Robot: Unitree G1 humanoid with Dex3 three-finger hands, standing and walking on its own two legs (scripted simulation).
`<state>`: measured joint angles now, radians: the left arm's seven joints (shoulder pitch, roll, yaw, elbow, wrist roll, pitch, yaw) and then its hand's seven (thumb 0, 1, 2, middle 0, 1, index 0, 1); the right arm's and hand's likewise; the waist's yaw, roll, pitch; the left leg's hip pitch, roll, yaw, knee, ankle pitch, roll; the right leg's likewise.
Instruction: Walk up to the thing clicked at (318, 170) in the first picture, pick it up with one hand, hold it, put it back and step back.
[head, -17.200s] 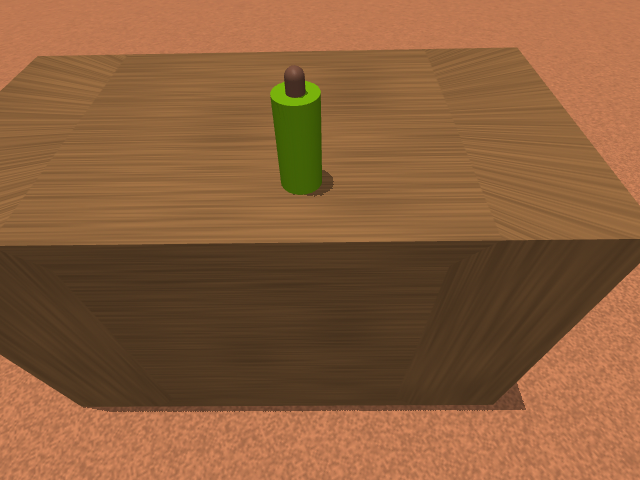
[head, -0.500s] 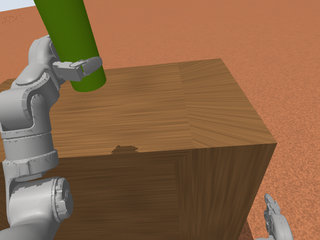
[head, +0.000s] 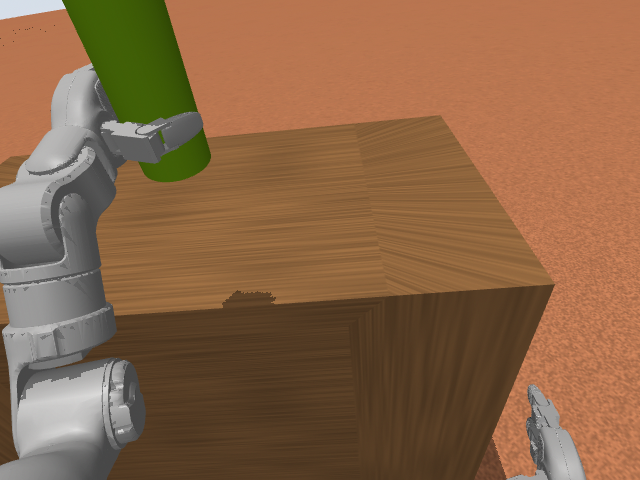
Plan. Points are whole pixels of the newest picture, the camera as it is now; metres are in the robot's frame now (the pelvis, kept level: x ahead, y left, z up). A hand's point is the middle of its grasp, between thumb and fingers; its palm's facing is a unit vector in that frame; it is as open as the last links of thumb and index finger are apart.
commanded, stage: hold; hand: left
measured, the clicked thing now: (140, 66) +0.34 +0.16 +0.40
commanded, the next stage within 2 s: crouch in 1.04 s
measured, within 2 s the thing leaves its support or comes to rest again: neither
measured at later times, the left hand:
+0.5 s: hand (169, 123) +0.35 +0.15 +0.34, palm faces +0.17 -0.98 +0.00, open 10.3 cm
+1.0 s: hand (170, 131) +0.35 +0.15 +0.33, palm faces +0.17 -0.99 +0.00, open 10.4 cm
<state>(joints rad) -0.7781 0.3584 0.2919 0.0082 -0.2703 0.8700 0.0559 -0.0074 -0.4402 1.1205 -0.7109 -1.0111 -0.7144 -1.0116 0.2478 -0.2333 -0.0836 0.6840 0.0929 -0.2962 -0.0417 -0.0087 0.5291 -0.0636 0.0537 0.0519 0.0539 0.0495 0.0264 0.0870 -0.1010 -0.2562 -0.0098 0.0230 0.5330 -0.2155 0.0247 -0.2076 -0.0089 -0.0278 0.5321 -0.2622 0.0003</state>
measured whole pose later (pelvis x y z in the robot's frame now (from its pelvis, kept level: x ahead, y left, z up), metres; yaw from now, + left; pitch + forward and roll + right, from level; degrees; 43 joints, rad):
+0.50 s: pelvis +0.00 -0.01 +0.00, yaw +0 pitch -4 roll +0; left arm -0.74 0.33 0.30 -0.03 -0.27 0.89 0.09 -0.01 -0.45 1.13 -0.71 -1.02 -0.71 -1.02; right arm 0.24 -0.24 -0.10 0.70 0.09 -0.29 -0.04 -0.01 0.53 -0.07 0.05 0.05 0.05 0.05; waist 0.03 0.09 -0.09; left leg -0.25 -0.01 0.02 0.53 -0.21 0.01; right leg -0.21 0.00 -0.04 0.55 -0.27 -0.01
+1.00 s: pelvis +0.00 -0.01 +0.00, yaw +0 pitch -4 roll +0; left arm -0.71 0.33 0.30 -0.03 -0.26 0.86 0.09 -0.01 -0.46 1.14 -0.70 -1.03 -0.71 -1.04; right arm 0.24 -0.22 -0.10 0.69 0.09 -0.29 -0.05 -0.01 0.53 -0.06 0.05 0.05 0.05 0.05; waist 0.02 0.08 -0.09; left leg -0.26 0.00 0.02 0.53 -0.21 0.01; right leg -0.22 0.00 -0.03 0.55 -0.27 -0.01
